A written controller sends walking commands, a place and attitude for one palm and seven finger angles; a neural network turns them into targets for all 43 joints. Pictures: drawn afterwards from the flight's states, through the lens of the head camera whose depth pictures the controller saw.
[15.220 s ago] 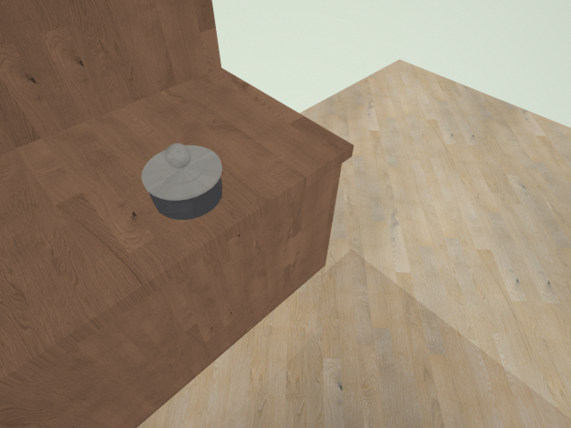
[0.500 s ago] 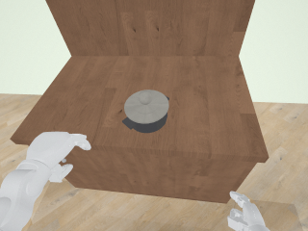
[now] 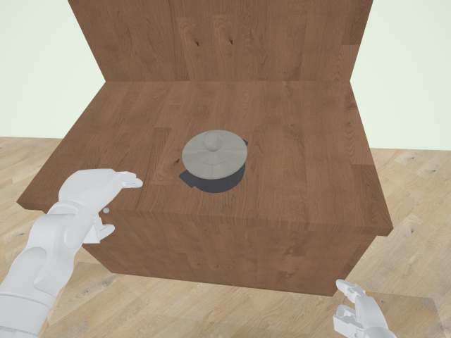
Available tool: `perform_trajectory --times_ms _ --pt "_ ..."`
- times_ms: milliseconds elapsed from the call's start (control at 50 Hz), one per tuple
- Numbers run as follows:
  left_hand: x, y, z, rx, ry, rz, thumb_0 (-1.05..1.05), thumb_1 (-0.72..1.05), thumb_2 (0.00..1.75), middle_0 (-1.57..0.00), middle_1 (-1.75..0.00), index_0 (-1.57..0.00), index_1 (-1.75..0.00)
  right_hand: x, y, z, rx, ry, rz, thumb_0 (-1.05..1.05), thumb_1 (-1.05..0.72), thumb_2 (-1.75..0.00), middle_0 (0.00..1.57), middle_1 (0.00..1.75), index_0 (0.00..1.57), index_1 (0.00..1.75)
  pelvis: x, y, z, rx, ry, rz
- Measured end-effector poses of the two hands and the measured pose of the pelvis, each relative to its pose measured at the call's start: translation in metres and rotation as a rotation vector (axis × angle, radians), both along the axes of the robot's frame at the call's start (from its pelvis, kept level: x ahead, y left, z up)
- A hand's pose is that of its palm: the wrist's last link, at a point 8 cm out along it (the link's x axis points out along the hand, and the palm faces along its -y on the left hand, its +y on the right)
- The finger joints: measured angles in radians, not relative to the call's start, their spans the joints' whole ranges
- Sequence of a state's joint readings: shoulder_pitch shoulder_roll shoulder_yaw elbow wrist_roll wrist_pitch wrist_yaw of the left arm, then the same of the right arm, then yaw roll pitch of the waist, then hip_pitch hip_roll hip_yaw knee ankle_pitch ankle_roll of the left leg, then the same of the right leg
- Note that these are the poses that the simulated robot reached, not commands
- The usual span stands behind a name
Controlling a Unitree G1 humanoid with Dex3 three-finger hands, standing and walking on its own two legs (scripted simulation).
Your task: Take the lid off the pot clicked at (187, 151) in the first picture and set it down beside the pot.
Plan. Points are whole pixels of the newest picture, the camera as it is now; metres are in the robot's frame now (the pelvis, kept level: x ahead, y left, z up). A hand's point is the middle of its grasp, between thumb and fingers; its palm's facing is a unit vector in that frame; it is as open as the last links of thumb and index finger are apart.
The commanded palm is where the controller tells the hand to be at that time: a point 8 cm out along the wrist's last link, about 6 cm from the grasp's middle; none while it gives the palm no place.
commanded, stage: move the open hand above the knob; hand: left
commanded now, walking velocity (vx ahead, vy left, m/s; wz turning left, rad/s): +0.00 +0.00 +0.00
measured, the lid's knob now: (212, 141) +0.57 +0.10 -0.01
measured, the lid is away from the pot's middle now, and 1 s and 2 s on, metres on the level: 0.00 0.00 0.00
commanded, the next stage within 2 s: none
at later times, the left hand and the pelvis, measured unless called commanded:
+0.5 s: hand (144, 175) +0.38 +0.20 +0.08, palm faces -0.28 -0.05 -0.96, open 10.6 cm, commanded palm +0.37 +0.20 +0.14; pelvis +0.02 -0.02 +0.00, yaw -1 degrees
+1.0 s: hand (176, 148) +0.46 +0.15 +0.07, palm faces -0.30 -0.03 -0.95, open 10.6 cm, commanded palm +0.46 +0.14 +0.14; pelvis +0.03 -0.01 -0.01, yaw -1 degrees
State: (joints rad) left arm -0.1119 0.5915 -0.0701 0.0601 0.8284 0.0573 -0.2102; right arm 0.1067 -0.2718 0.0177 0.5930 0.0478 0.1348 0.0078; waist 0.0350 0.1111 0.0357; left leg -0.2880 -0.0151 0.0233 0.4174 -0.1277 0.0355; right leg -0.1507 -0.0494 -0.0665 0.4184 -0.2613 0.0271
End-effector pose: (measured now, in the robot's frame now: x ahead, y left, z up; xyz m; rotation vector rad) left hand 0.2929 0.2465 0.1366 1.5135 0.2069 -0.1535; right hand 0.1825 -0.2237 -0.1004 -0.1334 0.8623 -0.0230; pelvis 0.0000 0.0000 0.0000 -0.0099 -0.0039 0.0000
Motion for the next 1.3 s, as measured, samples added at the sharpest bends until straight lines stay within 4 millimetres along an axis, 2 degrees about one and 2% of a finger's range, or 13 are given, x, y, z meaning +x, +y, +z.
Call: perform_trajectory --times_ms 260,440,920,1080,1300 --pt "0.040 -0.025 0.000 -0.002 0.053 -0.031 0.00 -0.32 1.35 -0.80 -0.08 -0.79 -0.09 -0.008 -0.030 -0.004 -0.024 0.025 -0.055 0.01 -0.91 -0.89 0.20 0.30 0.20 0.30 0.008 -0.013 -0.001 0.005 0.013 -0.002" --pt "0.074 -0.041 0.000 -0.004 0.053 -0.043 0.00 -0.32 1.35 -0.80 -0.08 -0.79 -0.09 -0.018 -0.042 -0.012 -0.025 0.086 -0.095 0.01 -0.91 -0.89 0.20 0.30 0.20 0.30 0.017 -0.017 -0.002 0.010 0.038 -0.010" --pt "0.150 -0.082 -0.006 -0.002 0.067 -0.049 0.00 -0.32 1.35 -0.80 -0.08 -0.79 -0.09 -0.013 -0.035 -0.023 0.005 0.153 -0.120 0.01 -0.91 -0.89 0.20 0.30 0.20 0.30 0.033 -0.014 -0.006 0.016 0.107 -0.013" --pt "0.177 -0.105 -0.004 -0.002 0.077 -0.071 0.00 -0.31 1.35 -0.80 -0.08 -0.79 -0.09 -0.031 -0.039 -0.030 0.000 0.207 -0.155 0.01 -0.91 -0.89 0.20 0.30 0.20 0.30 0.035 -0.013 -0.007 0.018 0.130 -0.018" --pt "0.205 -0.126 -0.001 0.004 0.095 -0.060 0.00 -0.31 1.35 -0.80 -0.08 -0.79 -0.09 -0.075 -0.052 -0.038 -0.020 0.305 -0.233 0.01 -0.91 -0.89 0.20 0.30 0.20 0.30 0.035 -0.015 -0.009 0.019 0.156 -0.034"
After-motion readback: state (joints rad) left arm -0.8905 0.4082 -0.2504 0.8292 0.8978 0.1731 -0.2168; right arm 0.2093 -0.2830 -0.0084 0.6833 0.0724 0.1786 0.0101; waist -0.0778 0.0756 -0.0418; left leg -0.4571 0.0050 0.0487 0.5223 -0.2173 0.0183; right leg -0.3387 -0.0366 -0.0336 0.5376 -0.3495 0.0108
